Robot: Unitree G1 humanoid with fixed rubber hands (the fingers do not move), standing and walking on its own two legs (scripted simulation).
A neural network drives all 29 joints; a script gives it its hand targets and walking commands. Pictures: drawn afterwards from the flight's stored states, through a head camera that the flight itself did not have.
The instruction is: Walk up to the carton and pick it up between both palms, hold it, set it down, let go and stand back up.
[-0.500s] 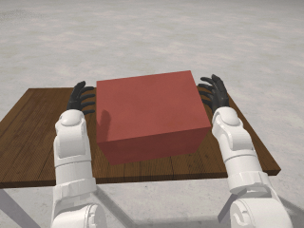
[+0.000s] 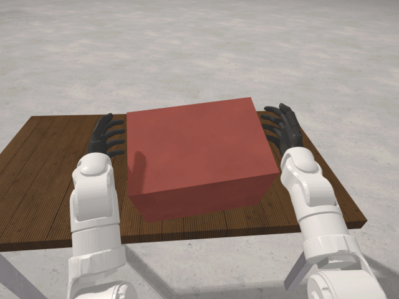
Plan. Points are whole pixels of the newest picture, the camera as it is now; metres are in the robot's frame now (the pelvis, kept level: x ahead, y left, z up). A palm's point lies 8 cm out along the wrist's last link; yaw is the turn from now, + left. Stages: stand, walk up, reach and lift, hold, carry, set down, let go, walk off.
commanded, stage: hold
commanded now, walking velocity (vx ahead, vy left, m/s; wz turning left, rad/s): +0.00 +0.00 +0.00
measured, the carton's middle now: (197, 162) +0.41 -0.01 +0.09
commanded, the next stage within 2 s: none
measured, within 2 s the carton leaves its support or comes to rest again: neither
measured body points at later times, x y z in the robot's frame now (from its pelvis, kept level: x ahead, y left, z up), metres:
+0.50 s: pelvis +0.00 +0.00 +0.00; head -0.04 +0.02 +0.45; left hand +0.37 +0.19 +0.18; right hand +0.37 -0.18 +0.19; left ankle +0.04 +0.11 -0.75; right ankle +0.01 -0.11 -0.75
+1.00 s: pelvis -0.01 +0.00 +0.00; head -0.05 +0.02 +0.45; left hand +0.36 +0.18 +0.18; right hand +0.37 -0.18 +0.19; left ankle +0.04 +0.11 -0.75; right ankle +0.01 -0.11 -0.75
